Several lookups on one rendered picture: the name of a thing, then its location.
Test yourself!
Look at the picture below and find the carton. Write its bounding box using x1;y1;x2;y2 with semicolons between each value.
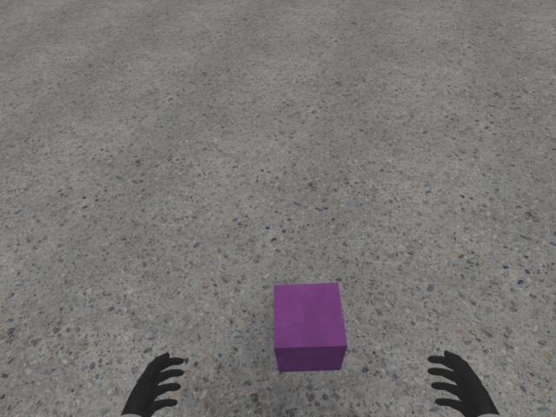
274;282;348;372

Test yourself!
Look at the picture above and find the robot right hand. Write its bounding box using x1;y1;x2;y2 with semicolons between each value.
427;351;500;417

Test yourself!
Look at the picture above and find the robot left hand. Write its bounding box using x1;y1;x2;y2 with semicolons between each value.
121;353;184;417

